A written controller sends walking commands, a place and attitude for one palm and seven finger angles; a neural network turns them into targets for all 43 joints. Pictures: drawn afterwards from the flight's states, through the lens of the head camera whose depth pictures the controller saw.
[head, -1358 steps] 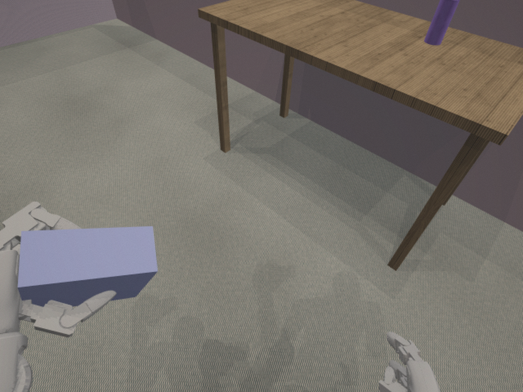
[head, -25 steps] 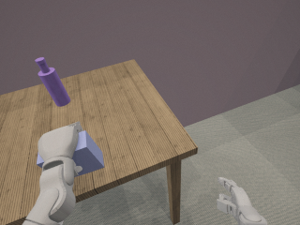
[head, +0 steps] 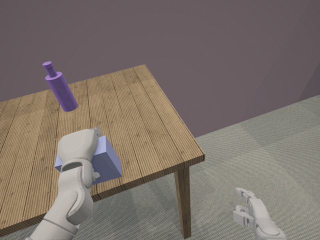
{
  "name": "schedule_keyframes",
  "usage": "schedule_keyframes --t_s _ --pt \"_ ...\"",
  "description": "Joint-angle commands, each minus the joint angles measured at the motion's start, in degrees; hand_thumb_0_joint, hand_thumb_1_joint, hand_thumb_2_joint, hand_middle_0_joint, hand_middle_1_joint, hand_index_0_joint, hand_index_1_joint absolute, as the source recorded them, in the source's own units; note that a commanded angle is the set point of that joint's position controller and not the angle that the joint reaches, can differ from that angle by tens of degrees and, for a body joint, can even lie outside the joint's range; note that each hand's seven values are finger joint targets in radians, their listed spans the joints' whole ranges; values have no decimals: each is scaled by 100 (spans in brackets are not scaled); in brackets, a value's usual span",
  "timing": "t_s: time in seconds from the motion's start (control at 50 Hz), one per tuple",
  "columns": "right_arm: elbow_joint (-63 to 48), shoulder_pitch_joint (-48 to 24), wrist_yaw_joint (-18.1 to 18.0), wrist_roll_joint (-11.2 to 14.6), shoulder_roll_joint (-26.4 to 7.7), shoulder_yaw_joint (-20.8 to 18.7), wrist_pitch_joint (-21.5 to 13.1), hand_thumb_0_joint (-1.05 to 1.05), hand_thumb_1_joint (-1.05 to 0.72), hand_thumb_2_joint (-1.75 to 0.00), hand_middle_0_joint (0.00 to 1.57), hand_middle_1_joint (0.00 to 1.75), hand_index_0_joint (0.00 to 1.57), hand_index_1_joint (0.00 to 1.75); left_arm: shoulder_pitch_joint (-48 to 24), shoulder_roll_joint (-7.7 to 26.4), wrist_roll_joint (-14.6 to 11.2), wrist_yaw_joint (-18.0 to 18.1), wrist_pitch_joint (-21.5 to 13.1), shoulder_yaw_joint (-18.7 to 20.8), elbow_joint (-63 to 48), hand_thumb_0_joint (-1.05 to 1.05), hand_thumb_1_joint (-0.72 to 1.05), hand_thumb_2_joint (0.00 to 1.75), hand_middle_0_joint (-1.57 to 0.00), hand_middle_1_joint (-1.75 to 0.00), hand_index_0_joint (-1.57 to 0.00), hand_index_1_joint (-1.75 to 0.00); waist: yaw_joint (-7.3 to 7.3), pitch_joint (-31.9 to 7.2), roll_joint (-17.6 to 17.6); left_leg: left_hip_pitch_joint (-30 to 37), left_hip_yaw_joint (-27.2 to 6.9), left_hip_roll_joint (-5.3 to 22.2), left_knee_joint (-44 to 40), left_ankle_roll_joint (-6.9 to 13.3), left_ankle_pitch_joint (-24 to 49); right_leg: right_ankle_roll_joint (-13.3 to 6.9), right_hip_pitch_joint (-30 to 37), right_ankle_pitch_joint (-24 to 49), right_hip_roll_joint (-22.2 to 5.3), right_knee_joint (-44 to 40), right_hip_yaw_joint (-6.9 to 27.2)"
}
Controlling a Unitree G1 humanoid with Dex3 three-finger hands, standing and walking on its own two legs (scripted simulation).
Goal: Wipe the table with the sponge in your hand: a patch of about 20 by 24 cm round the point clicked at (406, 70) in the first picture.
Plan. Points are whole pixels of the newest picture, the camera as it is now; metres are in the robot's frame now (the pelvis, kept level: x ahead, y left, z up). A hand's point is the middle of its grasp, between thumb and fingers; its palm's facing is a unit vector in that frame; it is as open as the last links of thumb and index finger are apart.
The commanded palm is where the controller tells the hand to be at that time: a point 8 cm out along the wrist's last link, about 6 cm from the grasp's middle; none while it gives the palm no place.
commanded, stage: slide across to the third lane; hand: left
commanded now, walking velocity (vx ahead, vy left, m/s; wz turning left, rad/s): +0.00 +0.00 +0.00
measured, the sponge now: (94, 167) +0.28 +0.23 +0.05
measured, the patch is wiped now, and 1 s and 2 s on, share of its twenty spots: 0.80 0.90 0.90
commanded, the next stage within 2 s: wipe forward along the third lane in 0.22 s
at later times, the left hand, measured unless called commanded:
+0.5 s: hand (100, 153) +0.30 +0.20 +0.10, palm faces +0.05 -0.06 -1.00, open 9.7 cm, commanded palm +0.28 +0.19 +0.14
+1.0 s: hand (103, 141) +0.34 +0.21 +0.10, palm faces -0.04 -0.02 -1.00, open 9.7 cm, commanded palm +0.33 +0.23 +0.12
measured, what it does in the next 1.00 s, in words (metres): shifts its weight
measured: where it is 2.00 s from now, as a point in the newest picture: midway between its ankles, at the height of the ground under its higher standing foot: outside the picture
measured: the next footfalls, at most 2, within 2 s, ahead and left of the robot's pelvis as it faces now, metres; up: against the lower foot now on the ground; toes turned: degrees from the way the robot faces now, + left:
none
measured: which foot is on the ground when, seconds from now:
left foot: down 0.00-1.00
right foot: down 0.00-1.00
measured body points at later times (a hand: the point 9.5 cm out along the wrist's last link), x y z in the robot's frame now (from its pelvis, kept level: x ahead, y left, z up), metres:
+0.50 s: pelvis -0.01 -0.02 +0.00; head -0.04 -0.09 +0.44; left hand +0.29 +0.20 +0.15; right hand +0.23 -0.24 -0.10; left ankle +0.02 +0.11 -0.74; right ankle -0.03 -0.06 -0.74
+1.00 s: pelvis -0.02 -0.05 -0.01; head -0.04 -0.11 +0.44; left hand +0.33 +0.21 +0.15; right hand +0.14 -0.31 -0.13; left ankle +0.02 +0.10 -0.73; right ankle -0.03 -0.06 -0.74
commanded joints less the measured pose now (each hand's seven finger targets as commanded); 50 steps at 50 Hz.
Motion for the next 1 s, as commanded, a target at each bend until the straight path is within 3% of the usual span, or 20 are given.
schedule_keyframes --t_s 0.0,0.12,0.24,0.3,0.32,0.34,0.42,0.44,0.5,0.52,0.54,0.6,0.62,0.64,0.7,0.72,0.74,0.82,0.86,0.98 --pt "-964 -1383 9 -15 -466 -142 -297 0 -90 -90 20 30 20 30 -1613 -54 -261 43 -251 -43 -721 0 10 130 -120 -160 -120 -160 -163 -774 -1030 380 -193 -42 -176 238 814 131 -69 1514 -162 -539 608" --pt "-928 -1438 -2 0 -470 -117 -289 0 -90 -90 20 30 20 30 -1922 101 -303 97 -160 108 -396 0 10 130 -120 -160 -120 -160 -169 -727 -1134 291 -145 -69 -154 240 695 142 -56 1523 -184 -602 811" --pt "-932 -1365 59 7 -451 -152 -281 0 -90 -90 20 30 20 30 -1938 -242 -386 103 -260 -144 -322 0 10 130 -120 -160 -120 -160 -215 -831 -1136 244 -118 -92 -59 248 798 172 10 1808 -226 -519 747" --pt "-913 -1375 72 -7 -466 -182 -245 0 -90 -90 20 30 20 30 -1624 -125 -391 127 -280 11 -244 0 10 130 -120 -160 -120 -160 -151 -811 -1168 176 -75 -102 -38 242 874 196 93 2071 -247 -527 807" --pt "-905 -1362 59 -10 -512 -176 -220 0 -90 -90 20 30 20 30 -1650 107 -349 150 -243 206 -161 0 10 130 -120 -160 -120 -160 -146 -768 -1267 153 -97 -83 -84 233 807 169 56 1918 -221 -553 912" --pt "-901 -1382 41 12 -480 -164 -215 0 -90 -90 20 30 20 30 -1868 -113 -362 155 -238 19 -110 0 10 130 -120 -160 -120 -160 -216 -733 -1211 126 -69 -82 -82 233 733 195 0 1795 -249 -550 805" --pt "-781 -1301 -79 4 -576 -148 -175 0 -90 -90 20 30 20 30 -2101 495 -296 208 -176 523 434 0 10 130 -120 -160 -120 -160 -194 -582 -1225 -8 -63 -88 -125 220 526 190 -47 1545 -249 -685 1029" --pt "-790 -1275 -109 21 -535 -144 -185 0 -90 -90 20 30 20 30 -2345 244 -312 199 -200 331 506 0 10 130 -120 -160 -120 -160 -267 -640 -1263 -51 -33 -108 -92 232 516 223 -19 1569 -275 -652 936" --pt "-731 -1166 -185 8 -564 -150 -182 0 -90 -90 20 30 20 30 -2359 394 -210 147 -264 433 927 0 10 130 -120 -160 -120 -160 -271 -552 -1226 -136 -28 -127 -55 235 466 231 -92 1560 -279 -709 1019" --pt "-694 -1111 -212 -4 -610 -147 -163 0 -90 -90 20 30 20 30 -2427 726 -131 154 -280 687 1067 0 10 130 -120 -160 -120 -160 -255 -584 -1200 -140 -52 -111 -84 220 412 191 -110 1420 -261 -741 1157" --pt "-718 -1043 -227 6 -584 -143 -179 0 -90 -90 20 30 20 30 -2508 456 -152 129 -315 477 1215 0 10 130 -120 -160 -120 -160 -305 -607 -1323 -247 -30 -135 -40 228 410 233 -50 1485 -286 -691 1045" --pt "-668 -914 -290 4 -617 -158 -179 0 -90 -90 20 30 20 30 -2512 700 -141 87 -457 701 1667 0 10 130 -120 -160 -120 -160 -297 -564 -1307 -393 -37 -130 -2 213 342 251 -79 1473 -295 -724 1131" --pt "-647 -882 -295 -16 -670 -154 -159 0 -90 -90 20 30 20 30 -2534 1060 -99 103 -495 986 1756 0 10 130 -120 -160 -120 -160 -249 -580 -1221 -442 -76 -119 -12 192 301 207 -77 1369 -291 -741 1292" --pt "-678 -837 -307 -5 -627 -156 -162 0 -90 -90 20 30 20 30 -2631 725 -138 87 -546 722 1847 0 10 130 -120 -160 -120 -160 -311 -578 -1280 -523 -39 -135 9 204 281 249 -55 1370 -323 -716 1165" --pt "-632 -699 -336 -6 -672 -174 -170 0 -90 -90 20 30 20 30 -2646 999 -135 78 -716 959 2244 0 10 130 -120 -160 -120 -160 -310 -552 -1369 -715 -70 -131 100 189 219 283 -68 1468 -347 -723 1314" --pt "-647 -690 -338 -18 -701 -181 -145 0 -90 -90 20 30 20 30 -2732 1204 -101 80 -765 1113 2233 0 10 130 -120 -160 -120 -160 -281 -565 -1122 -722 -103 -122 64 181 180 224 -138 1262 -330 -736 1380" --pt "-660 -603 -342 -9 -665 -181 -149 0 -90 -90 20 30 20 30 -2871 909 -114 76 -808 854 2352 0 10 130 -120 -160 -120 -160 -353 -510 -1220 -778 -79 -134 78 200 126 260 -185 1131 -339 -736 1250" --pt "-608 -440 -369 -17 -718 -221 -177 0 -90 -90 20 30 20 30 -3077 1260 -88 91 -1069 1135 2715 0 10 130 -120 -160 -120 -160 -341 -607 -1266 -1007 -158 -137 183 198 37 260 -227 1081 -363 -738 1460" --pt "-558 -302 -378 -8 -725 -245 -205 0 -90 -90 20 30 20 30 -3234 1142 -106 125 -1190 1020 2958 0 10 130 -120 -160 -120 -160 -415 -535 -1362 -1121 -156 -152 263 210 -66 337 -336 904 -384 -741 1416" --pt "-415 -69 -408 -24 -789 -273 -267 0 -90 -90 20 30 20 30 -3562 1818 -144 221 -1473 1492 3514 0 10 130 -120 -160 -120 -160 -423 -737 -1518 -1699 -330 -211 509 195 -288 602 -105 1210 -525 -625 1787"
